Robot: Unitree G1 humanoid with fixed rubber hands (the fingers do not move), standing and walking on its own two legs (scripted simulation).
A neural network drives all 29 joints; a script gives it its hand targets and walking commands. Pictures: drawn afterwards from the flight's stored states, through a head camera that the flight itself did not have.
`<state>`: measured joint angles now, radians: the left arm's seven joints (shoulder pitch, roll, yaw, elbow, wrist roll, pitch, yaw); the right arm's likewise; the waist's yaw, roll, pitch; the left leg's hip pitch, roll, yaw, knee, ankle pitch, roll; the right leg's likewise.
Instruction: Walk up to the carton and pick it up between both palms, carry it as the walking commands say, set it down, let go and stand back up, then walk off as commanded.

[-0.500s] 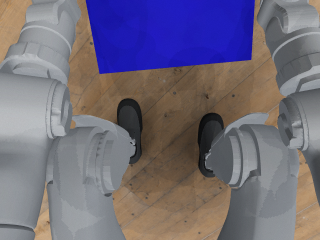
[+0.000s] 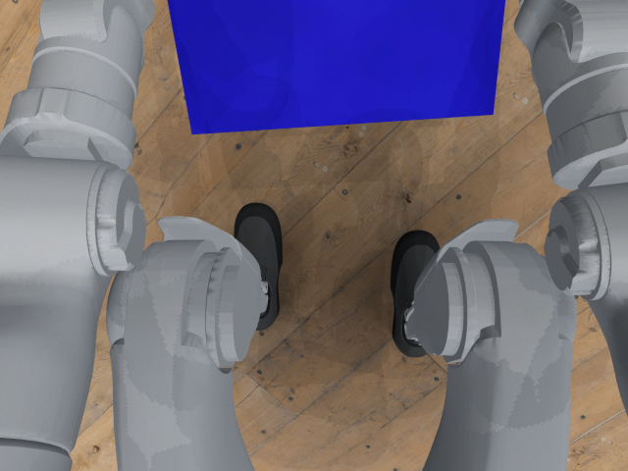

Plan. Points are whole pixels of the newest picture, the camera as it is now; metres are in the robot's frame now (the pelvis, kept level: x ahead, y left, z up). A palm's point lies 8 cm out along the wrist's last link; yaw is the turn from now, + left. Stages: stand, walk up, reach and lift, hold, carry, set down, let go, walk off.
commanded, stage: reach and lift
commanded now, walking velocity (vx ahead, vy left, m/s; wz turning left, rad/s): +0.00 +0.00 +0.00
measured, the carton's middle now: out of the picture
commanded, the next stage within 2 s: none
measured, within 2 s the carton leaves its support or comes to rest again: neither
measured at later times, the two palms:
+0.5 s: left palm out of the picture +0.56 +0.21 -0.09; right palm out of the picture +0.56 -0.14 -0.11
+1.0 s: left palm out of the picture +0.53 +0.20 -0.03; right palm out of the picture +0.53 -0.16 -0.04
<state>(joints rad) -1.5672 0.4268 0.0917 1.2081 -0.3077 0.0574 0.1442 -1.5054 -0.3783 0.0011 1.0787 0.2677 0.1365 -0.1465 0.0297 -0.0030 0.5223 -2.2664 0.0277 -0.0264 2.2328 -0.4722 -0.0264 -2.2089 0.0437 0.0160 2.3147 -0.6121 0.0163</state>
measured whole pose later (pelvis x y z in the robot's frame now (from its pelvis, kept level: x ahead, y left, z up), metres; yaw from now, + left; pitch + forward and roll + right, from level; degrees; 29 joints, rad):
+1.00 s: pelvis -0.03 +0.01 +0.07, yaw -1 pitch +25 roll -1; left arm -1.40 0.24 0.38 0.70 -0.04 0.34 0.23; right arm -1.38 -0.27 -0.26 0.69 0.01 0.40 -0.16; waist 0.03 0.02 0.52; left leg -2.03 -0.01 -0.04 2.02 -0.42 -0.02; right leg -1.97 0.05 0.02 2.08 -0.54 0.04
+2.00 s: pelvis -0.04 +0.02 +0.18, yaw -1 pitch +18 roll -1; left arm -1.25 0.15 0.43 0.51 0.04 0.45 0.23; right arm -1.28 -0.19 -0.34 0.58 -0.07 0.48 -0.11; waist 0.04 0.00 0.52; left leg -1.62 -0.02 -0.04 1.68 -0.37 -0.02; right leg -1.57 0.05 0.04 1.72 -0.47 0.04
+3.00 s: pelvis -0.02 +0.02 +0.31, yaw -2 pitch +11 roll +0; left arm -0.98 0.02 0.46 0.38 0.13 0.46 0.18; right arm -1.03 -0.08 -0.37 0.46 -0.16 0.49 -0.06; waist 0.04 -0.01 0.49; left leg -1.08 -0.02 -0.03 1.15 -0.26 -0.01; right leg -1.05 0.05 0.07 1.19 -0.34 0.03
